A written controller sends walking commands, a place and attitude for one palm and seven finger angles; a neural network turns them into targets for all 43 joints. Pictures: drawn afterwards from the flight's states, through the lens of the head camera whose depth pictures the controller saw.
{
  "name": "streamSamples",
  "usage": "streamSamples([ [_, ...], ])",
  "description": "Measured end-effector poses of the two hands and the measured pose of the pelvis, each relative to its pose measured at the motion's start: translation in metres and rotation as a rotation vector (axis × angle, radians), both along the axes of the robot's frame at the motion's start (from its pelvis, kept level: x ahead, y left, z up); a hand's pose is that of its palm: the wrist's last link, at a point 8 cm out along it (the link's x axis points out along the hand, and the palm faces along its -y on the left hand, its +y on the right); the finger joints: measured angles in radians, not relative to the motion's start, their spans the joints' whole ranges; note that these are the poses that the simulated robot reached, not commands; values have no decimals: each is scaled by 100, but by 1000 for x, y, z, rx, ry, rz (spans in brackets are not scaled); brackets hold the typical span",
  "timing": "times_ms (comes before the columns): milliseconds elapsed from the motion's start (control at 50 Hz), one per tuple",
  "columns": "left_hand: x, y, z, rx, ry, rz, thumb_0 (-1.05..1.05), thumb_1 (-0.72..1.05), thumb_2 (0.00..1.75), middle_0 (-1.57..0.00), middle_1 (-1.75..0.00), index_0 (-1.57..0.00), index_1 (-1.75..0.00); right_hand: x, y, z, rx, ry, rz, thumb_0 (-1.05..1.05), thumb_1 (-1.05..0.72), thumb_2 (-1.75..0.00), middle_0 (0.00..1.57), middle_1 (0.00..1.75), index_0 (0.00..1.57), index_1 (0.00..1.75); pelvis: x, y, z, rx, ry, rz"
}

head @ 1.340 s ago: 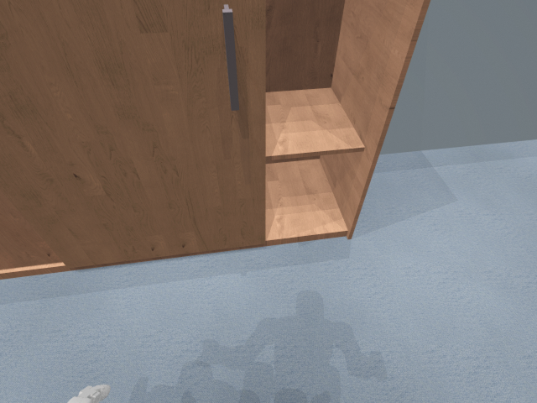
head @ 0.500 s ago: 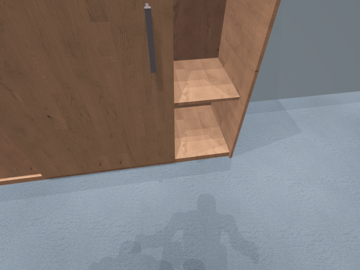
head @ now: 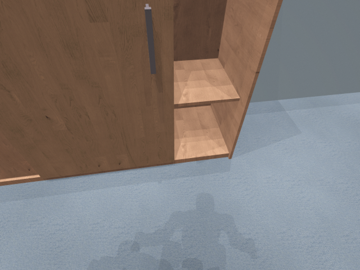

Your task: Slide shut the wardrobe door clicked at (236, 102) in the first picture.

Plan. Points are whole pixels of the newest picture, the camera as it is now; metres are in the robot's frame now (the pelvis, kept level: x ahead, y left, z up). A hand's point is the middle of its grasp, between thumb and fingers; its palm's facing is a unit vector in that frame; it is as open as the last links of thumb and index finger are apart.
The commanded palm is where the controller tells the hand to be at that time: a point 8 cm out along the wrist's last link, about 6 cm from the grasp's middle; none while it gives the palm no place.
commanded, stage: look at it before walking up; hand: left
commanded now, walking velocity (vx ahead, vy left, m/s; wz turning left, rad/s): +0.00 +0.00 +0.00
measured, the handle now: (150, 41) +0.84 +0.16 +0.11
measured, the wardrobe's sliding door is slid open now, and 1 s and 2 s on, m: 0.39 0.39 0.39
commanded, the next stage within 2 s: turn to face it in 0.10 s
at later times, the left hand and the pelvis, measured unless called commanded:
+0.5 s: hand out of the picture +0.06 +0.24 -0.16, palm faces +0.03 -0.95 -0.32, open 7.4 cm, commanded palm none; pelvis +0.00 +0.00 -0.01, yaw +3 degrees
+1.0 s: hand out of the picture -0.04 +0.21 -0.19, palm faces +0.21 -0.95 -0.24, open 7.4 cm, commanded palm none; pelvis -0.03 +0.01 -0.02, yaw +10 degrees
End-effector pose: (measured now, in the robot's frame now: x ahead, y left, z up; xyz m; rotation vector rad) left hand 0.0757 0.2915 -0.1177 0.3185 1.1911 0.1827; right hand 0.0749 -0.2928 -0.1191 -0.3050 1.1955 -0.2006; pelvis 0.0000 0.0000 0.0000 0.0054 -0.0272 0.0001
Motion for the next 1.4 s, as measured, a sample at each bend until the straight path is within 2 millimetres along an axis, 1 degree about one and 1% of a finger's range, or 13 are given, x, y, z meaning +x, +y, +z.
streamSamples([
  [340, -3, 3, -1, 2, 9, 17, 0, 90, 90, -21, -30, -20, -30, 7, 2, 0, -3, 4, 14, 0, -90, -90, 20, 30, 20, 30, 2, 2, 0, 0, 1, 14],
  [440, -10, -2, -5, -3, 7, 45, 0, 90, 90, -21, -30, -20, -30, 4, 12, -7, 16, 23, 24, 0, -90, -90, 20, 30, 20, 29, -1, 2, -3, 2, 4, 33],
  [520, -23, -13, -13, -30, 20, 68, 0, 90, 90, -20, -30, -20, -30, -2, 28, -16, 54, 44, 33, 0, -90, -90, 20, 30, 20, 29, -4, 3, -6, 0, 4, 48],
  [620, -47, -26, -25, -76, 53, 101, 0, 90, 90, -20, -30, -20, -30, -13, 51, -25, 100, 73, 47, 0, -90, -90, 20, 30, 20, 29, -11, 6, -10, -4, 5, 68],
  [740, -77, -33, -35, -107, 95, 154, 0, 90, 90, -21, -30, -20, -30, -28, 71, -32, 131, 109, 62, 0, -90, -90, 20, 30, 20, 30, -20, 9, -13, -5, 16, 91],
  [820, -96, -36, -34, -101, 113, 191, 0, 90, 90, -21, -30, -20, -30, -33, 72, -34, 140, 121, 70, 0, -90, -90, 20, 30, 20, 30, -24, 5, -13, -6, 23, 106],
  [920, -118, -39, -34, -92, 116, 238, 0, 90, 90, -20, -30, -20, -30, -28, 64, -35, 124, 116, 84, 0, -91, -90, 20, 30, 20, 30, -28, 2, -16, -18, 27, 140],
  [1000, -132, -38, -38, -112, 112, 279, 0, 90, 90, -20, -30, -20, -30, -22, 62, -29, 88, 110, 106, 0, -91, -90, 20, 30, 20, 29, -25, 8, -15, -24, 18, 176],
  [1080, -140, -35, -53, -159, 132, 302, 0, 90, 90, -20, -30, -20, -30, -19, 71, -26, 60, 77, 117, 0, -91, -90, 20, 30, 20, 29, -16, 21, -21, -30, 20, 192],
  [1160, -133, -36, -49, -193, 181, 274, 0, 91, 90, -20, -30, -20, -29, -32, 80, -17, 66, 81, 76, 0, -91, -90, 20, 30, 20, 29, -4, 25, -12, -21, 18, 164],
  [1240, -109, -38, -40, -212, 174, 256, 1, 91, 90, -20, -30, -19, -29, -52, 85, -11, 78, 151, 32, 0, -91, -90, 20, 30, 20, 29, 13, 24, -2, -23, 24, 160],
  [1320, -75, -43, -36, -214, 170, 237, 1, 91, 90, -20, -30, -19, -29, -67, 85, -11, 94, 233, -24, 0, -90, -90, 20, 30, 20, 29, 33, 18, 0, -19, 28, 143],
  [1400, -27, -54, -36, -208, 165, 196, 1, 91, 90, -20, -30, -19, -29, -75, 79, -15, 115, 310, -83, 0, -90, -90, 20, 30, 20, 30, 59, 6, -3, -10, 33, 125],
])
